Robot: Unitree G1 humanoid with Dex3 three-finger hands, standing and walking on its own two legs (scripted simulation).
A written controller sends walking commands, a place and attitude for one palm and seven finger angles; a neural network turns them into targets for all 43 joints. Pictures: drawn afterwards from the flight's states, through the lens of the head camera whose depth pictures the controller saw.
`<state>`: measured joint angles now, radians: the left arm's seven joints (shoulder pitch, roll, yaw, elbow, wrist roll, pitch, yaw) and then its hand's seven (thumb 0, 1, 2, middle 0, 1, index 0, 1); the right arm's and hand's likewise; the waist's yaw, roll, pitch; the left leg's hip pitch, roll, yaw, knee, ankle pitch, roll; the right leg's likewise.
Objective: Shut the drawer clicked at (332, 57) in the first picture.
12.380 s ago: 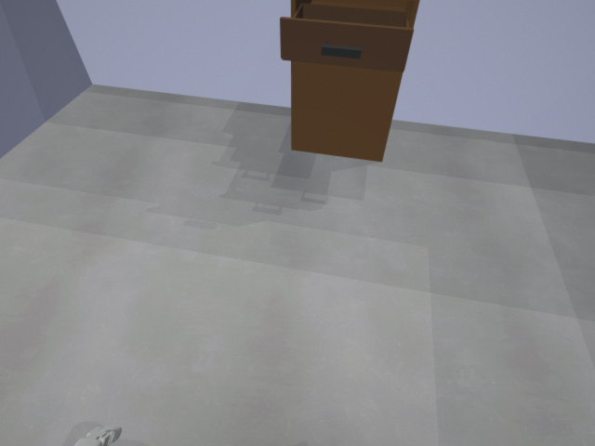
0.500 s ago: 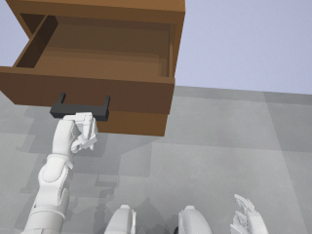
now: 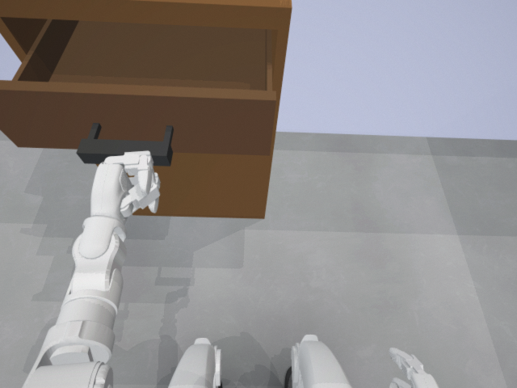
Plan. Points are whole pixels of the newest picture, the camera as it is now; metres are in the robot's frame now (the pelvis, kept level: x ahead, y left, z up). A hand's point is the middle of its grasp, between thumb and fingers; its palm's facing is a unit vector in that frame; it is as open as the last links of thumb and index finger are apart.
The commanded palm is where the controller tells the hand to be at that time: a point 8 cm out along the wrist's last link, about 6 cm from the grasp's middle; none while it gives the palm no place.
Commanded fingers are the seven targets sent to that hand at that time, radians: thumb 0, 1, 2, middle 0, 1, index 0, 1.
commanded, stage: push the drawer shut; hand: left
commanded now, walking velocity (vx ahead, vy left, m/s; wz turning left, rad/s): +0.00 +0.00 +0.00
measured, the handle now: (129, 141) +0.49 +0.21 +0.04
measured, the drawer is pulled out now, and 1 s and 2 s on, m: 0.17 0.05 0.00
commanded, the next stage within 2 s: pull the fist back off the drawer in 1.80 s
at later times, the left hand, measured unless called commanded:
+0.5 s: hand (160, 158) +0.46 +0.16 +0.04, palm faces -0.03 -1.00 -0.04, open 3.3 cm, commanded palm +0.45 +0.21 +0.04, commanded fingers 0.00 0.90 0.90 -1.40 -1.60 -1.40 -1.60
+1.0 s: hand (165, 126) +0.52 +0.16 +0.04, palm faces -0.03 -1.00 -0.02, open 3.3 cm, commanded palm +0.51 +0.20 +0.04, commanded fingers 0.00 0.90 0.90 -1.40 -1.60 -1.40 -1.60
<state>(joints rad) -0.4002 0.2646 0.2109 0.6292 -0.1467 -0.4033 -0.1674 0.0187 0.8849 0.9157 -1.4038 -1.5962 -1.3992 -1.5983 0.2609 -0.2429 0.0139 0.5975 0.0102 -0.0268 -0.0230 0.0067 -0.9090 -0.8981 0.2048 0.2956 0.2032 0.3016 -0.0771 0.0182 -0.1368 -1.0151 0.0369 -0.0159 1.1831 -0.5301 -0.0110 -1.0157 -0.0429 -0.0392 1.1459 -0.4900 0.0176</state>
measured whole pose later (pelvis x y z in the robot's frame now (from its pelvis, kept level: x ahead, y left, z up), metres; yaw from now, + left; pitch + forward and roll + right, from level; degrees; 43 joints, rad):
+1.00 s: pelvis -0.01 +0.01 -0.02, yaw -2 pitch +27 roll -3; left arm -0.93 0.48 0.40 1.13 -0.05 -0.43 -0.20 0.04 0.86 0.90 -1.40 -1.60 -1.40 -1.60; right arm 0.34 -0.25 0.04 0.62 -0.03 0.06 0.00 0.00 -0.91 -0.90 0.20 0.30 0.20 0.30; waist -0.19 0.03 -0.12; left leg -1.19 0.06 -0.02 1.26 -0.53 0.00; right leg -1.18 -0.02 -0.04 1.18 -0.47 0.02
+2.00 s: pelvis -0.03 +0.01 -0.04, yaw -2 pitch +32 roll -7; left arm -1.31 0.73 0.37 1.35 0.06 -0.31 -0.20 0.09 0.67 0.93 -1.40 -1.60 -1.40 -1.60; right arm 0.38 -0.26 0.10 0.64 -0.07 0.02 0.00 0.00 -0.91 -0.90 0.21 0.30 0.20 0.30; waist -0.31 0.04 -0.10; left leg -1.41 0.06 -0.09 1.35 -0.51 -0.01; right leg -1.35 -0.01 -0.10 1.23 -0.43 0.02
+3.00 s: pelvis +0.03 +0.01 +0.03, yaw -2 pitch +21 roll -3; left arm -0.48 0.34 0.32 0.63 -0.17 -0.31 -0.19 0.02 0.90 0.90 -1.40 -1.60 -1.40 -1.60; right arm 0.35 -0.24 0.02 0.54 0.02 0.10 0.02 0.00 -0.91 -0.90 0.20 0.30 0.20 0.30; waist -0.11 0.04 -0.13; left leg -0.87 0.06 -0.01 1.00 -0.50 0.00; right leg -0.86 -0.01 -0.03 0.92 -0.43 0.03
